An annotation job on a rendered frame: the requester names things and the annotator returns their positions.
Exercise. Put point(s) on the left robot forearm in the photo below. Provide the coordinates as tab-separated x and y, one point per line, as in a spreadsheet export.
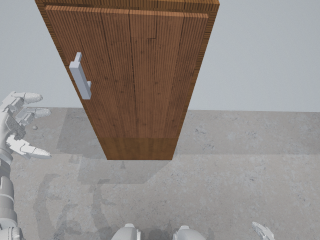
8	217

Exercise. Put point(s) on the right robot shin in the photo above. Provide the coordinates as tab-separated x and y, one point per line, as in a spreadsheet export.
183	227

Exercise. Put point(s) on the cupboard door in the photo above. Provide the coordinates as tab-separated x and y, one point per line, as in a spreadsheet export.
140	64

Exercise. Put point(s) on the robot right thigh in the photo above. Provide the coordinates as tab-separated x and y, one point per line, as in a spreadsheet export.
187	234

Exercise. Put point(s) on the right robot hand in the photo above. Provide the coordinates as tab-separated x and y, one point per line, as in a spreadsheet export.
263	232

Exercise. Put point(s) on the left robot hand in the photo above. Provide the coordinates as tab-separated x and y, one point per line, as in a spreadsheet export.
8	125

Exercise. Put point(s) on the left robot upper arm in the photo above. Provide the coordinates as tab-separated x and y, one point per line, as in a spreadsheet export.
11	233

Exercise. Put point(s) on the handle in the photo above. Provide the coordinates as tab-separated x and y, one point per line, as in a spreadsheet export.
77	72

